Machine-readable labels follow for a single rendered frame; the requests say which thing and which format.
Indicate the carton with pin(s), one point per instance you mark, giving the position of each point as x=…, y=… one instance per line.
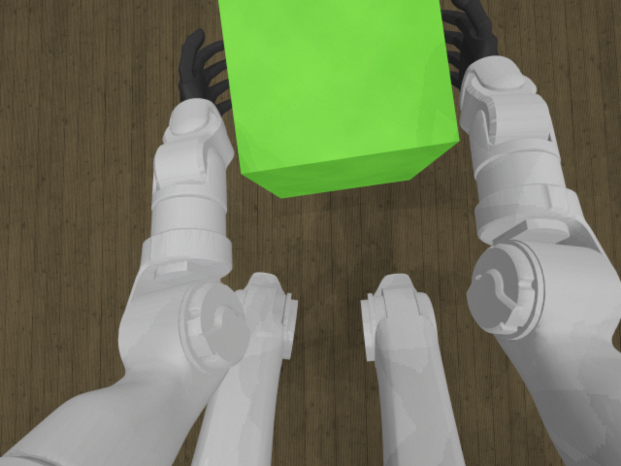
x=337, y=94

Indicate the left robot upper arm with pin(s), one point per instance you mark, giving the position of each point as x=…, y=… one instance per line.
x=177, y=345

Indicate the right robot upper arm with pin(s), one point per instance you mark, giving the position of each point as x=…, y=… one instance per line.
x=553, y=309

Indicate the left robot forearm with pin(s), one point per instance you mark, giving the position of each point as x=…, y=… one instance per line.
x=189, y=202

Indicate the right robot forearm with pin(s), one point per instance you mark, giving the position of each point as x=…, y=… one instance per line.
x=517, y=165

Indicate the robot right hand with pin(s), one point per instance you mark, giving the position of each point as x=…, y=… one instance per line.
x=476, y=42

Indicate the right robot thigh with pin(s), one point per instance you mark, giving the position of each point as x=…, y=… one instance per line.
x=418, y=424

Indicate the robot thigh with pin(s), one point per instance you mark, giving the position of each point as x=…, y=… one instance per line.
x=418, y=424
x=238, y=425

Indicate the left robot thigh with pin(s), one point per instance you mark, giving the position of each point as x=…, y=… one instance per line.
x=238, y=425

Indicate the robot left hand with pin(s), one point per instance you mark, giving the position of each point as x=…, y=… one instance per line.
x=194, y=81

